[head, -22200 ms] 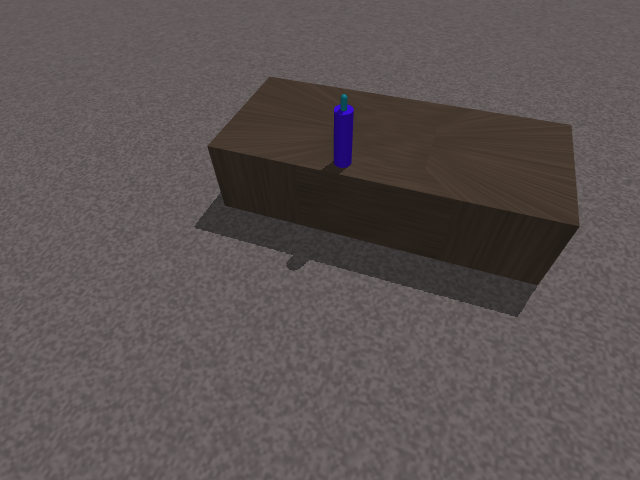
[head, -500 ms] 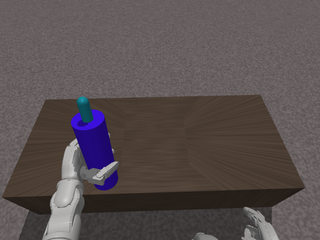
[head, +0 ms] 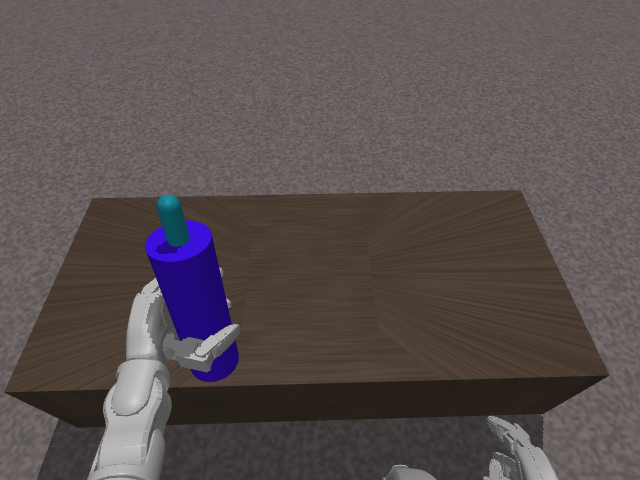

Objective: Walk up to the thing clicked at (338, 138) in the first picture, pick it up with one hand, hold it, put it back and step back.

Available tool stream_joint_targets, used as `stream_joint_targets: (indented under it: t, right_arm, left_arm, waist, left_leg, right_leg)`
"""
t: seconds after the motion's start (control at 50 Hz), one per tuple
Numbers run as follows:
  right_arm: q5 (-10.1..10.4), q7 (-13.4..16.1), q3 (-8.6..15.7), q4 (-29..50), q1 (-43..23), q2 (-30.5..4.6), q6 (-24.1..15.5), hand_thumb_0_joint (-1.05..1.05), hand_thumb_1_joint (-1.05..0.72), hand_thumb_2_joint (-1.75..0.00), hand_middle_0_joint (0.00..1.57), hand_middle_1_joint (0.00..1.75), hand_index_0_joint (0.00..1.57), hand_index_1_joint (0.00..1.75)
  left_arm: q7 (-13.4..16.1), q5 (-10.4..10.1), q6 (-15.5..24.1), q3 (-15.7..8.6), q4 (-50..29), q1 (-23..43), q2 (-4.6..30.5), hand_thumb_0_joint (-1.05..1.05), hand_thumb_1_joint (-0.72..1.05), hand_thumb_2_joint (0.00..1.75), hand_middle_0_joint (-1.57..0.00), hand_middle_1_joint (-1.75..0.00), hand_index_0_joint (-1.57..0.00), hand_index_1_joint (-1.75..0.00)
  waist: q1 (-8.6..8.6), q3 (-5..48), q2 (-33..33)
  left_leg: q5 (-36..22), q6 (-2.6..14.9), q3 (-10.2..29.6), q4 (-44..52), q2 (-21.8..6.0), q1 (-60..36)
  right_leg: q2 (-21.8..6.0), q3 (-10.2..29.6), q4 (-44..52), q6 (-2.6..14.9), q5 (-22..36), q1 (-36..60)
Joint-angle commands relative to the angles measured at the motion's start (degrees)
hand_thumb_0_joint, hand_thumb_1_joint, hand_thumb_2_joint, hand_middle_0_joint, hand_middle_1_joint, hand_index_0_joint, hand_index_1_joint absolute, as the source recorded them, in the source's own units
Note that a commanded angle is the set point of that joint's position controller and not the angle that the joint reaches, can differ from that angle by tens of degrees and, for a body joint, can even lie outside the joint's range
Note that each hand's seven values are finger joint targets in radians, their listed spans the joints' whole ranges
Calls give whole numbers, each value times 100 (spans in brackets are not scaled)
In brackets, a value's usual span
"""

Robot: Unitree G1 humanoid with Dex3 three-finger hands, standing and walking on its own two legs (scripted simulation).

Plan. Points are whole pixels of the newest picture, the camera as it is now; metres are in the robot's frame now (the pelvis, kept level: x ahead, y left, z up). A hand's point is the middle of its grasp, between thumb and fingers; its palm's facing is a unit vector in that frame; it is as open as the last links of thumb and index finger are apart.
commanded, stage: hold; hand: left
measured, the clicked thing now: (195, 294) +0.32 +0.16 +0.07
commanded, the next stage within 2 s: crouch in 0.54 s
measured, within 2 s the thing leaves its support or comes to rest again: neither
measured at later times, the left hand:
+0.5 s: hand (202, 314) +0.32 +0.16 +0.03, palm faces +0.02 -1.00 -0.02, open 9.6 cm
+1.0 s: hand (217, 318) +0.34 +0.16 -0.03, palm faces -0.01 -1.00 +0.03, open 9.6 cm
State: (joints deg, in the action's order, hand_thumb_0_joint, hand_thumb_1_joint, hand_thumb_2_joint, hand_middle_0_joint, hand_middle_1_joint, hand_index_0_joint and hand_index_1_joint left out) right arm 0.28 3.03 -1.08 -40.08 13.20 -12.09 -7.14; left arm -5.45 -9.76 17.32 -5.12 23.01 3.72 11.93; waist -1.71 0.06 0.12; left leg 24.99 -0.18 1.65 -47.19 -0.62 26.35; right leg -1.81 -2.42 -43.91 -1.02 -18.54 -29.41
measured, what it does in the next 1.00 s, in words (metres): stands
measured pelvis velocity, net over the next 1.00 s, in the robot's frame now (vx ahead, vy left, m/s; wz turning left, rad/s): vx -0.01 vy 0.00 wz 0.00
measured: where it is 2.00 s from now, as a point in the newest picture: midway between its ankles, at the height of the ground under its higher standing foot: outside the picture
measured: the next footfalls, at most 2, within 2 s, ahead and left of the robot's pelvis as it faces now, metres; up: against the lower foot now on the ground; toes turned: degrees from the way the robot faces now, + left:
none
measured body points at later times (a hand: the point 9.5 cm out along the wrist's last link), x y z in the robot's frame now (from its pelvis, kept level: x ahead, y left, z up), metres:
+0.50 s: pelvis +0.01 +0.00 +0.00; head +0.05 +0.01 +0.45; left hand +0.31 +0.22 +0.04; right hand +0.14 -0.24 -0.10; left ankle -0.01 +0.12 -0.71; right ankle +0.04 -0.13 -0.71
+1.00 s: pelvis -0.01 +0.00 -0.03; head +0.08 +0.02 +0.41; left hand +0.34 +0.21 -0.03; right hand +0.11 -0.25 -0.13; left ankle -0.01 +0.12 -0.71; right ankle +0.04 -0.13 -0.71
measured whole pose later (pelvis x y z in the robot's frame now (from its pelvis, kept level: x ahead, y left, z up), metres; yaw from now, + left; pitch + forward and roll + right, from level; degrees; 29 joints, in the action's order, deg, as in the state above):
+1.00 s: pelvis -0.01 +0.00 -0.03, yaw +0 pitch +12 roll -1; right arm -0.9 0.9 0.0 -39.7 11.8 -13.1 -7.8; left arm -9.7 -10.3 25.2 -8.8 42.2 17.7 13.2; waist -3.1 1.3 1.5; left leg 27.6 -0.2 1.9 -57.5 -0.2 41.9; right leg -2.3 -2.4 -54.0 -0.9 -20.9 -44.9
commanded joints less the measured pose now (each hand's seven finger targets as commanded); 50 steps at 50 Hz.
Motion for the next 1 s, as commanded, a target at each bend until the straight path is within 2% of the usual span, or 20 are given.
stream_joint_targets:
  t: [0.0,0.04,0.18,0.22,0.26,0.28,0.3,0.32,0.38,0.44,0.46,0.5,0.6,0.64,0.68,0.72,0.84,0.9,0.94,0.98]
  right_arm:
    - [45,59,266,749,-244,-734,-273,0,-89,-90,20,30,20,30]
    - [50,67,269,752,-210,-725,-285,0,-90,-90,20,30,20,30]
    - [57,90,261,700,-153,-749,-306,0,-90,-90,20,30,20,30]
    - [30,101,254,684,-106,-755,-303,0,-90,-90,20,30,20,30]
    - [48,84,272,653,-147,-783,-327,0,-89,-90,20,30,20,30]
    - [52,93,282,668,-142,-780,-308,0,-89,-90,20,30,20,30]
    - [45,88,287,668,-145,-795,-306,0,-89,-90,20,30,20,30]
    - [58,74,279,705,-196,-765,-304,0,-89,-90,20,30,20,30]
    - [56,75,289,717,-157,-767,-310,0,-89,-90,20,30,20,30]
    - [46,53,315,715,-90,-778,-308,0,-90,-90,20,30,20,30]
    - [65,50,327,726,-108,-794,-289,0,-89,-90,20,30,20,30]
    - [50,67,302,704,-59,-768,-272,0,-90,-90,20,30,20,30]
    - [48,89,265,676,-100,-753,-273,0,-90,-90,20,30,20,30]
    - [42,98,245,678,-107,-724,-291,0,-87,-89,20,30,20,30]
    - [29,107,259,628,-75,-746,-274,0,-88,-89,20,30,20,30]
    - [19,97,283,588,-69,-774,-259,0,-87,-89,20,30,20,30]
    - [-26,-25,384,433,-56,-866,-234,0,-87,-89,20,30,20,30]
    - [-64,-122,417,427,102,-899,-239,0,-87,-89,20,30,20,30]
    - [-99,-190,421,462,207,-916,-247,0,-88,-89,20,30,20,30]
    - [-138,-238,423,542,250,-931,-259,0,-88,-90,20,30,20,30]
  left_arm:
    - [16,-275,882,-538,-2267,2311,840,0,33,133,-131,-149,-132,-149]
    - [19,-261,869,-426,-2306,2234,730,0,32,134,-131,-150,-133,-150]
    - [103,-278,842,-575,-2456,2428,859,0,30,132,-129,-148,-131,-148]
    - [87,-280,809,-470,-2507,2530,812,0,31,133,-129,-148,-131,-148]
    - [76,-289,772,-431,-2267,2407,731,0,30,132,-130,-148,-132,-148]
    - [72,-301,766,-543,-2238,2395,801,0,30,132,-130,-149,-131,-148]
    - [48,-262,752,-463,-2056,2337,758,0,29,132,-128,-147,-130,-147]
    - [27,-291,782,-462,-2208,2380,754,0,29,132,-129,-148,-131,-148]
    - [-20,-306,765,-474,-2136,2110,737,0,29,132,-129,-148,-131,-147]
    - [-78,-272,766,-291,-2161,1965,624,0,29,131,-131,-149,-133,-149]
    - [-57,-272,786,-450,-2452,2145,823,0,31,131,-130,-148,-132,-148]
    - [-76,-260,769,-351,-2487,2125,779,0,29,130,-129,-147,-131,-147]
    - [81,-314,770,-580,-2678,2466,864,0,28,130,-127,-146,-129,-146]
    - [146,-333,747,-628,-2511,2351,782,0,31,122,-125,-134,-127,-134]
    - [145,-323,752,-612,-2285,2371,757,0,36,120,-130,-136,-131,-135]
    - [27,-282,769,-449,-1886,2411,693,0,38,123,-132,-138,-133,-138]
    - [-437,-230,1065,-332,-338,3049,580,0,38,122,-136,-140,-137,-140]
    - [-492,-330,1380,-631,219,3437,663,0,36,122,-135,-140,-136,-140]
    - [-444,-356,1678,-947,515,3831,967,0,31,123,-136,-142,-137,-142]
    - [-436,-341,1994,-960,619,4098,1017,0,28,126,-136,-145,-138,-145]
  waist:
    - [69,1879,-361]
    - [23,1993,-433]
    - [-8,2038,-467]
    - [-72,2089,-555]
    - [-39,1747,-517]
    - [-7,1909,-447]
    - [-56,1800,-345]
    - [24,1754,-363]
    - [35,2058,-263]
    - [8,2132,-360]
    - [61,2200,-503]
    - [-17,2246,-472]
    - [-5,2072,-503]
    - [-19,2101,-382]
    - [-69,1983,-324]
    - [-129,1742,-283]
    - [-247,1368,-174]
    - [-212,1760,-137]
    - [-191,2170,-180]
    - [-231,2701,-239]
  left_leg:
    - [-1159,30,-63,822,155,-256]
    - [-1348,4,-64,798,146,-390]
    - [-1637,-38,-3,779,103,-453]
    - [-1778,-53,9,754,93,-505]
    - [-1565,-80,71,857,62,-408]
    - [-1572,-58,48,819,78,-437]
    - [-1500,-55,68,851,65,-370]
    - [-1288,-25,33,860,101,-322]
    - [-1593,2,-29,757,125,-382]
    - [-2032,-54,-3,708,102,-519]
    - [-2005,-50,-27,706,111,-526]
    - [-2213,-54,-11,666,104,-595]
    - [-1880,-64,37,778,86,-514]
    - [-1902,-43,23,745,87,-479]
    - [-1922,-28,4,705,91,-412]
    - [-1784,-9,-11,683,107,-295]
    - [-1219,16,31,353,65,427]
    - [-1000,13,25,-132,98,925]
    - [-802,24,15,-520,140,1378]
    - [-683,18,38,-854,164,1633]
  right_leg:
    - [126,-10,559,180,1040,1205]
    - [137,-15,516,182,1189,1188]
    - [158,-40,437,204,1371,1167]
    - [163,-41,421,214,1466,1143]
    - [175,-72,416,223,1207,943]
    - [169,-63,438,213,1234,997]
    - [177,-87,441,215,1175,971]
    - [153,-54,507,197,1047,1048]
    - [139,-30,480,187,1376,1251]
    - [150,-64,373,211,1651,1231]
    - [146,-43,393,220,1647,1231]
    - [149,-52,376,220,1816,1259]
    - [170,-73,420,232,1487,1163]
    - [162,-60,395,213,1560,1181]
    - [146,-40,382,201,1632,1144]
    - [131,-26,399,193,1539,968]
    - [129,-31,9,233,1024,25]
    - [100,-9,-416,242,843,-365]
    - [85,35,-780,238,702,-629]
    - [85,36,-1168,241,591,-961]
